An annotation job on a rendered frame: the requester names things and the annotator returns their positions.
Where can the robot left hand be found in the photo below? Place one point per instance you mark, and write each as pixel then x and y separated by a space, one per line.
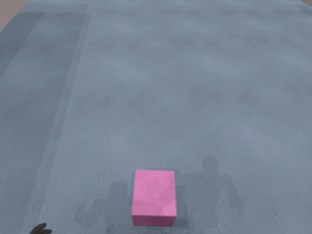
pixel 39 229

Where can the carton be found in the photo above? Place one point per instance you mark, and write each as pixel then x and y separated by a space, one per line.
pixel 154 199

